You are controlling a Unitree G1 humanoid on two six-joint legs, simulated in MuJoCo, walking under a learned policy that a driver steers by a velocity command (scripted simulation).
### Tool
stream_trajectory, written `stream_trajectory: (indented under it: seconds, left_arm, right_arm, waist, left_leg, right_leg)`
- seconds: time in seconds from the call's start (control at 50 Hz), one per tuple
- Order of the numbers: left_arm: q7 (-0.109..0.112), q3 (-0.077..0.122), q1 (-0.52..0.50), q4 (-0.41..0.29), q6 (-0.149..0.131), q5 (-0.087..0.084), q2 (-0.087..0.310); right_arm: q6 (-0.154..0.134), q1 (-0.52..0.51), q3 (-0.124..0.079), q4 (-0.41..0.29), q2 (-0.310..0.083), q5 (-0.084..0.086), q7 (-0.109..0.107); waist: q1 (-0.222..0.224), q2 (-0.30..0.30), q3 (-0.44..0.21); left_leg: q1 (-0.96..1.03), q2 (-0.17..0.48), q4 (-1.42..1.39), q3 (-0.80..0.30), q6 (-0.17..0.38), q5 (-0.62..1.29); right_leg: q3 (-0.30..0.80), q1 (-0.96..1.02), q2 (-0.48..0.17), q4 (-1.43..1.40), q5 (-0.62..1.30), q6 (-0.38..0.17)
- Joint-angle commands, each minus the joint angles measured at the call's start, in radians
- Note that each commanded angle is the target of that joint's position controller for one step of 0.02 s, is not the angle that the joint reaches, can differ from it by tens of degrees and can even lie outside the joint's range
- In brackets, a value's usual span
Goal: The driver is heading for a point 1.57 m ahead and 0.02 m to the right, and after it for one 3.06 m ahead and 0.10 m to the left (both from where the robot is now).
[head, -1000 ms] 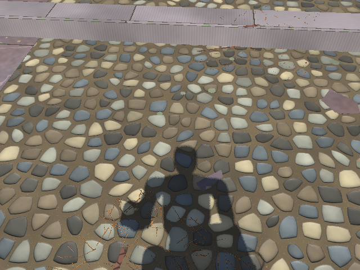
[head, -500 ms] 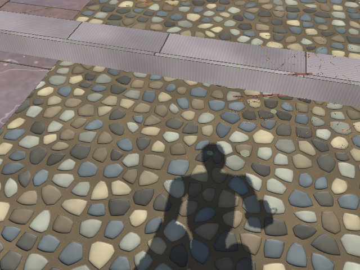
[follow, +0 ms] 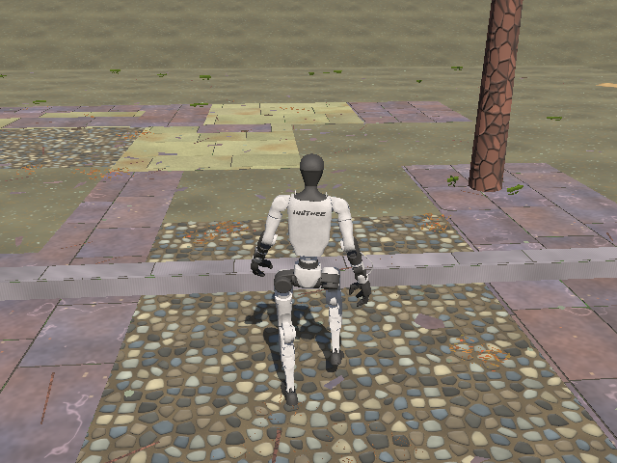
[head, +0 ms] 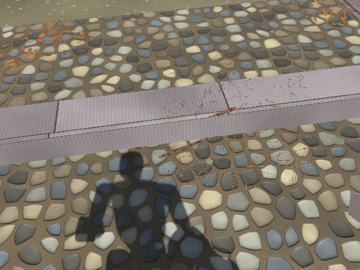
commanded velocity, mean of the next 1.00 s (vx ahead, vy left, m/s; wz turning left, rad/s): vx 0.64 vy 0.00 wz -0.32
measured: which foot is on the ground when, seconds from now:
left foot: down 0.00-0.20, up 0.22-0.78, down 0.80-1.00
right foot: up 0.00-0.16, down 0.18-0.80, up 0.82-1.00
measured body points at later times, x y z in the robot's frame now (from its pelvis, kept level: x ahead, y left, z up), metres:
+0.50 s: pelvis +0.30 -0.02 +0.00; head +0.33 -0.05 +0.45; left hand +0.49 +0.20 -0.10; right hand +0.39 -0.33 -0.11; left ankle +0.41 +0.16 -0.66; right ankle +0.35 -0.08 -0.74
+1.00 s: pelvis +0.55 +0.02 +0.00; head +0.56 +0.05 +0.45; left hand +0.80 +0.19 -0.09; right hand +0.45 -0.22 -0.11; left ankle +0.50 +0.14 -0.74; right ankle +0.57 -0.16 -0.64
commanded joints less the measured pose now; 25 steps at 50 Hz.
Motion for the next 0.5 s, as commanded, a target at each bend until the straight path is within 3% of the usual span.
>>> stream_trajectory:
  seconds: [0.02,0.06,0.1,0.12,0.14,0.16,0.18,0.2,0.22,0.24,0.26,0.28,0.3,0.34,0.4,0.42,0.44,0.46,0.5]
  left_arm:
    - [-0.016,-0.007,0.002,-0.06,-0.002,0.01,-0.001]
    - [-0.042,-0.012,-0.083,-0.096,-0.016,0.025,-0.004]
    - [-0.077,-0.004,-0.118,-0.122,-0.032,0.036,0.007]
    - [-0.088,0.008,-0.071,-0.118,-0.034,0.028,0.028]
    - [-0.091,0.026,0.028,-0.104,-0.028,0.018,0.06]
    - [-0.085,0.053,0.191,-0.074,-0.018,0.019,0.115]
    - [-0.059,0.089,0.369,-0.031,-0.005,0.025,0.186]
    - [-0.021,0.099,0.336,-0.031,0.01,0.022,0.216]
    - [-0.017,0.064,0.188,-0.1,-0.014,0.101,0.253]
    - [-0.03,0.06,0.171,-0.149,-0.021,0.109,0.209]
    - [-0.042,0.057,0.117,-0.155,-0.03,0.084,0.187]
    - [-0.041,0.044,0.067,-0.145,-0.039,0.044,0.136]
    - [-0.039,0.031,0.027,-0.145,-0.043,0.037,0.11]
    - [-0.033,0.027,-0.008,-0.143,-0.045,0.058,0.105]
    - [-0.012,0.024,0.034,-0.112,-0.049,0.065,0.103]
    - [-0.004,0.022,0.043,-0.106,-0.041,0.06,0.096]
    - [0.003,0.022,0.053,-0.103,-0.03,0.047,0.092]
    - [0.009,0.021,0.059,-0.103,-0.022,0.039,0.09]
    - [0.015,0.022,0.049,-0.11,-0.021,0.044,0.111]
  right_arm:
    - [-0.025,-0.169,-0.002,-0.112,-0.085,-0.008,-0.016]
    - [-0.011,-0.169,-0.004,-0.122,-0.121,-0.004,-0.036]
    - [0.005,-0.128,-0.01,-0.131,-0.173,0.003,-0.062]
    - [0.017,-0.12,-0.016,-0.137,-0.204,0.011,-0.074]
    - [0.031,-0.139,-0.025,-0.151,-0.237,0.022,-0.081]
    - [0.042,-0.171,-0.032,-0.164,-0.254,0.033,-0.077]
    - [0.039,-0.215,-0.03,-0.174,-0.231,0.043,-0.061]
    - [0.02,-0.226,-0.006,-0.186,-0.116,0.051,-0.038]
    - [-0.008,0.025,0.038,-0.216,0.008,0.025,-0.019]
    - [-0.023,-0.009,0.028,-0.225,-0.103,0.033,-0.011]
    - [-0.012,-0.109,0.014,-0.251,-0.139,0.057,-0.017]
    - [0.01,-0.158,0.013,-0.256,-0.128,0.045,-0.036]
    - [0.037,-0.166,0.01,-0.245,-0.127,0.036,-0.047]
    - [0.084,-0.133,-0.001,-0.238,-0.132,0.029,-0.059]
    - [0.092,-0.154,0.007,-0.238,-0.081,0.017,-0.073]
    - [0.094,-0.155,0.009,-0.236,-0.072,0.017,-0.072]
    - [0.094,-0.172,0.011,-0.237,-0.068,0.02,-0.067]
    - [0.094,-0.213,0.013,-0.246,-0.067,0.023,-0.06]
    - [0.085,-0.287,0.01,-0.267,-0.084,0.028,-0.053]
  waist:
    - [0.079,0.04,0.141]
    - [0.064,0.006,0.185]
    - [0.057,0.017,0.131]
    - [0.081,0.061,0.079]
    - [0.137,0.119,0.02]
    - [0.224,0.152,-0.059]
    - [0.317,0.121,-0.134]
    - [0.291,-0.149,-0.089]
    - [0.056,-0.314,-0.27]
    - [0.127,-0.124,-0.532]
    - [0.111,0.024,-0.372]
    - [0.075,0.151,-0.252]
    - [0.053,0.154,-0.167]
    - [0.017,0.104,-0.11]
    - [0.036,0.052,-0.155]
    - [0.038,0.038,-0.198]
    - [0.053,0.02,-0.212]
    - [0.073,-0.009,-0.19]
    - [0.099,-0.073,-0.12]
  left_leg:
    - [-0.186,0.248,-0.226,-0.052,0.084,0.298]
    - [-0.147,0.234,-0.182,0.027,0.049,0.528]
    - [-0.081,0.232,-0.068,0.066,0.006,0.872]
    - [-0.035,0.239,0.019,0.069,-0.004,1.057]
    - [-0.01,0.258,0.136,0.061,-0.002,1.224]
    - [-0.043,0.279,0.324,0.035,0.015,1.301]
    - [-0.135,0.257,0.58,0.01,0.004,1.15]
    - [-0.313,0.044,1.023,0.014,-0.051,0.164]
    - [-0.615,-0.048,1.364,-0.215,-0.073,-0.382]
    - [-0.551,-0.015,1.387,-0.397,-0.04,-0.307]
    - [-0.59,0.014,1.291,-0.364,-0.033,-0.242]
    - [-0.62,0.076,1.181,-0.341,-0.034,-0.186]
    - [-0.58,0.105,1.13,-0.331,-0.042,-0.154]
    - [-0.468,0.146,1.019,-0.326,-0.055,-0.133]
    - [-0.47,0.144,0.89,-0.302,-0.083,-0.083]
    - [-0.484,0.155,0.843,-0.301,-0.091,-0.039]
    - [-0.517,0.168,0.789,-0.297,-0.094,0.009]
    - [-0.558,0.179,0.725,-0.295,-0.093,0.06]
    - [-0.615,0.174,0.607,-0.294,-0.09,0.124]
  right_leg:
    - [-0.006,0.011,-0.018,-0.11,0.177,0.003]
    - [-0.093,0.04,0.021,-0.302,0.262,-0.009]
    - [-0.212,0.181,0.11,-0.443,0.317,-0.018]
    - [-0.249,0.261,0.161,-0.457,0.29,-0.02]
    - [-0.261,0.363,0.202,-0.454,0.226,-0.031]
    - [-0.23,0.551,0.229,-0.446,0.162,-0.062]
    - [-0.157,0.794,0.228,-0.545,0.226,-0.101]
    - [0.01,0.919,0.124,-0.68,0.563,-0.153]
    - [0.491,1.142,-0.13,-0.594,1.03,-0.356]
    - [0.627,1.133,-0.201,-0.724,0.747,-0.412]
    - [0.573,0.968,-0.171,-0.807,0.497,-0.363]
    - [0.497,0.82,-0.13,-0.842,0.291,-0.297]
    - [0.449,0.661,-0.11,-0.855,0.283,-0.268]
    - [0.318,0.457,-0.047,-0.88,0.333,-0.231]
    - [0.181,0.468,-0.01,-0.853,0.594,-0.231]
    - [0.165,0.506,0.001,-0.864,0.467,-0.229]
    - [0.175,0.539,0.01,-0.902,0.182,-0.221]
    - [0.205,0.55,0.015,-0.952,-0.134,-0.208]
    - [0.277,0.552,-0.006,-1.012,-0.375,-0.183]
Velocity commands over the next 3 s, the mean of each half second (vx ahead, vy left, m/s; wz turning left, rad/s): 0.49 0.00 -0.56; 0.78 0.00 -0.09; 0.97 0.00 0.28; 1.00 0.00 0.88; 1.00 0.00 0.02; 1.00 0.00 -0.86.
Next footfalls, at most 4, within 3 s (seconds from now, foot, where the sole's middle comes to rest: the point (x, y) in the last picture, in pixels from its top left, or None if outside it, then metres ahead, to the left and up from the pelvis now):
0.18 right None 0.39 -0.09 -0.77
0.80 left None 0.54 0.13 -0.77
1.26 right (227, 180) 0.93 -0.23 -0.77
1.74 left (182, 99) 1.34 -0.06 -0.63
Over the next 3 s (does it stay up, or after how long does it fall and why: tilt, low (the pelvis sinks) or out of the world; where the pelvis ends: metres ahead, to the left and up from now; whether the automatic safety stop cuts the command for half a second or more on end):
stays up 2.28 0.08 0.09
